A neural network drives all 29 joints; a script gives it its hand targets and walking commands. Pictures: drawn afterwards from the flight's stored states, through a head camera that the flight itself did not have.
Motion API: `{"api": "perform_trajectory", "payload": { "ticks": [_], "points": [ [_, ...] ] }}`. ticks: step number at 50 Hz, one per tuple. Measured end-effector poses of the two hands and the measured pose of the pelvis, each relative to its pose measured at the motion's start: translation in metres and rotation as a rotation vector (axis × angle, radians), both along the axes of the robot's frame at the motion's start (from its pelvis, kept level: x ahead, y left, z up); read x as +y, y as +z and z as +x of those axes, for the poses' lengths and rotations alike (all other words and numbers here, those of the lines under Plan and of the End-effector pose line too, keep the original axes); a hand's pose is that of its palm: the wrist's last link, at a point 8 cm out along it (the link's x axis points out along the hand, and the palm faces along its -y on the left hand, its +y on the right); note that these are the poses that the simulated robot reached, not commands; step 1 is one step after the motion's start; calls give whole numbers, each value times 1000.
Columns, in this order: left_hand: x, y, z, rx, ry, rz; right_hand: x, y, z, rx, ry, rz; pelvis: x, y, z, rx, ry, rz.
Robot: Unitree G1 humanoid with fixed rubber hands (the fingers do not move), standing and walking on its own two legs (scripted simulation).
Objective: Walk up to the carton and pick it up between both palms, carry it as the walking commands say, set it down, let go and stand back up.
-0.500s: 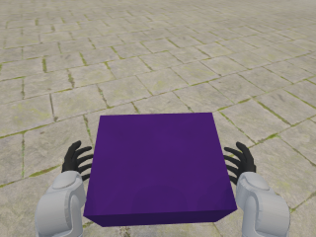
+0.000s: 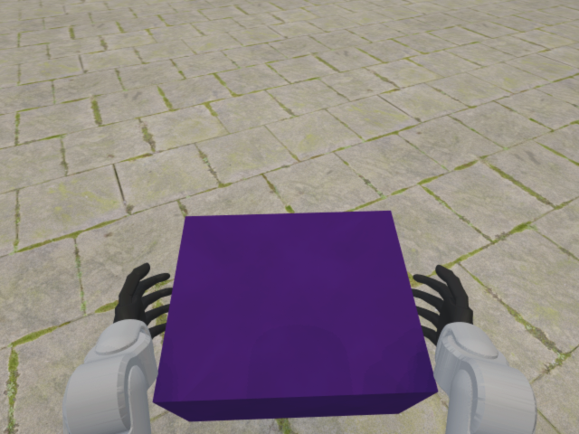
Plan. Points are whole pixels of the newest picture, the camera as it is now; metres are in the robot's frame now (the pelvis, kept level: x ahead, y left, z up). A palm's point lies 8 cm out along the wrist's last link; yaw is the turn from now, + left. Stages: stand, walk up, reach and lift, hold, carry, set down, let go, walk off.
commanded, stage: carry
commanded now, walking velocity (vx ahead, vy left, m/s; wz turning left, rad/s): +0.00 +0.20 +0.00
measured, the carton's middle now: (291, 314) +0.30 +0.00 +0.02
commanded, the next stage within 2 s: none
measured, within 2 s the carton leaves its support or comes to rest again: neither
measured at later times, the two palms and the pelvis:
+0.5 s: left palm out of the picture +0.20 +0.32 +0.09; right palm (334, 381) +0.19 -0.05 +0.08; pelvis -0.04 +0.15 +0.00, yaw -1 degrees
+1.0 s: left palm out of the picture +0.16 +0.50 +0.09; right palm (166, 413) +0.16 +0.13 +0.08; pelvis -0.08 +0.31 -0.01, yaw -1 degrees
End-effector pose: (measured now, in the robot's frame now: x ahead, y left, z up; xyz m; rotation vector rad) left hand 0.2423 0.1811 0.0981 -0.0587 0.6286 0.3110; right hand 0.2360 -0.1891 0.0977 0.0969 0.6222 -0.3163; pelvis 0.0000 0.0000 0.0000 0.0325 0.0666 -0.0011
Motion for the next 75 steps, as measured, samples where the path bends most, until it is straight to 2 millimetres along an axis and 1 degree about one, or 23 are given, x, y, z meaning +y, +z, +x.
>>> {"api": "perform_trajectory", "payload": {
  "ticks": [3,5,7,9,13,20,22,25,28,31,34,36,38,41,45,51,55,59,64,67,69,72,75],
  "points": [
    [31,-2,-2,-32,11,-11,31,4,2,-33,10,-19,28,-7,-3,0,4,-6],
    [54,-9,-5,-38,22,-21,54,1,3,-38,27,-38,46,-14,-6,-6,8,-7],
    [73,-16,-12,-5,35,-34,73,-3,0,-4,48,-51,59,-12,-10,-10,3,-22],
    [87,-21,-20,29,51,-53,88,-7,-5,32,57,-54,70,-9,-14,-11,2,-41],
    [106,-22,-31,42,55,-52,106,-10,-15,47,53,-45,91,-6,-23,-9,0,-50],
    [124,-7,-33,-11,9,7,124,-14,-32,-7,10,1,122,-12,-35,2,-24,-33],
    [129,-6,-35,3,-7,15,129,-16,-40,8,-4,13,131,-9,-37,-2,-28,-33],
    [142,-5,-41,31,-20,14,142,-13,-50,33,-18,15,146,-2,-40,-10,-24,-21],
    [160,-2,-46,28,-19,11,160,-7,-53,28,-19,12,165,2,-45,-14,-20,-8],
    [184,0,-48,2,-12,4,184,1,-52,0,-12,-2,187,1,-50,-11,-9,1],
    [216,-3,-50,-25,-2,-7,216,3,-49,-29,-3,-20,216,-7,-53,-11,-3,-3],
    [240,-11,-52,-32,8,-15,240,-1,-48,-34,13,-37,235,-14,-55,-15,3,-6],
    [261,-18,-59,0,28,-29,261,-5,-50,-1,36,-50,249,-13,-60,-16,-1,-20],
    [283,-25,-73,43,55,-55,283,-11,-57,46,52,-52,267,-9,-67,-16,-3,-45],
    [302,-22,-83,40,52,-38,302,-13,-66,44,53,-39,288,-7,-75,-13,-6,-46],
    [319,-7,-84,-8,13,13,319,-15,-82,-6,16,4,316,-12,-84,-6,-25,-31],
    [332,-4,-90,24,-15,18,332,-14,-96,26,-12,16,336,-4,-89,-14,-26,-22],
    [354,-1,-94,27,-23,17,355,-6,-102,24,-23,13,361,2,-94,-20,-23,-6],
    [399,-1,-96,-14,-13,3,400,3,-99,-20,-14,-11,403,-3,-101,-14,-7,3],
    [435,-12,-98,-25,2,-9,436,-3,-97,-30,4,-33,433,-14,-104,-19,1,-5],
    [457,-20,-105,7,25,-25,457,-8,-98,5,29,-44,447,-13,-108,-19,-3,-22],
    [480,-26,-120,49,53,-47,480,-13,-104,50,50,-47,465,-9,-114,-17,-4,-46],
    [496,-25,-128,51,58,-38,497,-15,-109,52,58,-39,481,-8,-120,-15,-3,-48]
  ]
}}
